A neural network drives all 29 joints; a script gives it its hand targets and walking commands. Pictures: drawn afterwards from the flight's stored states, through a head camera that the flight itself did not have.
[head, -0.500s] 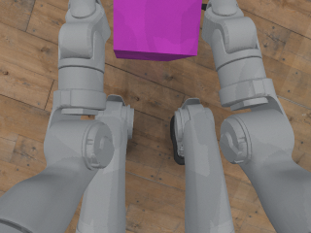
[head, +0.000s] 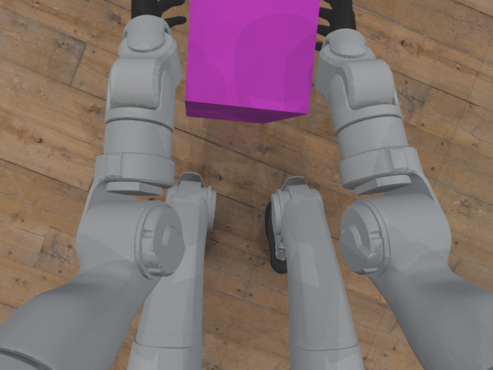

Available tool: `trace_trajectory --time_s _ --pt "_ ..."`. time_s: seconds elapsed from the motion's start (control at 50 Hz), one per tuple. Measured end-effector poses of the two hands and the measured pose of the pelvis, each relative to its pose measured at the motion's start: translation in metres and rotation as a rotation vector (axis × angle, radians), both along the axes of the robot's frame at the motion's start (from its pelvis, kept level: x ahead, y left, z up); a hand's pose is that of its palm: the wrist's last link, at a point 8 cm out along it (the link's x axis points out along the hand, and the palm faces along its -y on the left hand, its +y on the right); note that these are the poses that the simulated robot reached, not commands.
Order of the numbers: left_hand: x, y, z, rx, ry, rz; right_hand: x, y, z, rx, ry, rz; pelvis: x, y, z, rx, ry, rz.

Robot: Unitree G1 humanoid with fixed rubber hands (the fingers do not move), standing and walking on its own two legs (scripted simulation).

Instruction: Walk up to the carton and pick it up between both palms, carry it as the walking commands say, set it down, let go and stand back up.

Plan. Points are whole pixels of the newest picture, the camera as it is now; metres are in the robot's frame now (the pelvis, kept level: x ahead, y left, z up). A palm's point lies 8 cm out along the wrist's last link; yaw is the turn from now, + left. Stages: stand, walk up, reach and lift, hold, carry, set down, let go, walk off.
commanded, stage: reach and lift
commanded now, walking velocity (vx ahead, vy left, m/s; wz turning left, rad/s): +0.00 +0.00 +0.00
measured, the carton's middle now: (242, 16) +0.58 +0.02 -0.13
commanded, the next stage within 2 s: none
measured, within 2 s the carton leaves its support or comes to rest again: neither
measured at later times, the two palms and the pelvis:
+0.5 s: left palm (110, 22) +0.48 +0.14 +0.03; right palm (352, 35) +0.49 -0.09 +0.02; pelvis -0.02 +0.01 +0.04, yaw +0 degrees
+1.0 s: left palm out of the picture +0.46 +0.14 +0.13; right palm (409, 6) +0.46 -0.09 +0.12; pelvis +0.09 -0.01 +0.16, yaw +2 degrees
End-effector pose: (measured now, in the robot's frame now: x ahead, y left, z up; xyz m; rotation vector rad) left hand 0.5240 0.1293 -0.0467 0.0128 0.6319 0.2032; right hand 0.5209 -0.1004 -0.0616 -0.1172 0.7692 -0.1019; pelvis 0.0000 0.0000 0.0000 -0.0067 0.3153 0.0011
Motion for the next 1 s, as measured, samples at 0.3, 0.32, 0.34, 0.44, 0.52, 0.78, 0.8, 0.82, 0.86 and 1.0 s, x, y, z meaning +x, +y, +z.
trace_trajectory --time_s 0.3,0.32,0.34,0.44,0.52,0.78,0.8,0.82,0.86,1.0 --pt "-0.032 0.014 0.037 -0.046 -0.011 0.037 -0.025 0.013 0.046 -0.038 -0.011 0.031 -0.006 0.007 0.028 -0.016 -0.08 0.003" --pt "-0.034 0.014 0.04 -0.048 -0.015 0.037 -0.027 0.014 0.049 -0.039 -0.016 0.031 -0.008 0.007 0.03 -0.017 -0.085 0.003" --pt "-0.036 0.015 0.044 -0.049 -0.02 0.037 -0.028 0.014 0.053 -0.04 -0.02 0.032 -0.01 0.008 0.031 -0.018 -0.088 0.004" --pt "-0.041 0.016 0.063 -0.05 -0.045 0.039 -0.034 0.015 0.072 -0.034 -0.044 0.025 -0.016 0.008 0.037 -0.02 -0.096 0.005" --pt "-0.038 0.013 0.084 -0.036 -0.06 0.03 -0.033 0.012 0.09 0.008 -0.054 -0.01 -0.015 0.006 0.045 -0.018 -0.076 0.006" --pt "-0.029 -0.001 0.169 0.065 0.009 -0.048 -0.037 0.0 0.163 0.024 -0.004 -0.043 0.054 -0.006 0.102 0.005 0.096 0.024" --pt "-0.031 0.0 0.173 0.068 0.014 -0.048 -0.037 0.001 0.169 0.019 -0.001 -0.038 0.06 -0.007 0.108 0.008 0.095 0.026" --pt "-0.032 0.001 0.177 0.07 0.018 -0.046 -0.037 0.002 0.174 0.015 0.002 -0.033 0.065 -0.007 0.114 0.01 0.093 0.027" --pt "-0.035 0.004 0.181 0.07 0.029 -0.044 -0.039 0.005 0.18 0.013 0.01 -0.027 0.075 -0.009 0.125 0.013 0.087 0.031" --pt "-0.059 0.011 0.176 -0.015 0.082 0.021 -0.059 0.011 0.179 0.037 0.061 -0.032 0.093 -0.009 0.157 0.012 0.079 0.038"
